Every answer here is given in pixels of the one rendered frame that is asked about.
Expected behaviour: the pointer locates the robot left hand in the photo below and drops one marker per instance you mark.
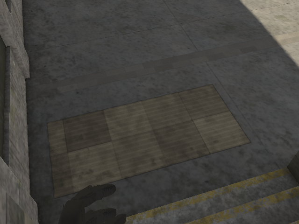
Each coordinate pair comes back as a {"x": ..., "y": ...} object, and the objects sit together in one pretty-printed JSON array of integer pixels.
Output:
[{"x": 74, "y": 210}]

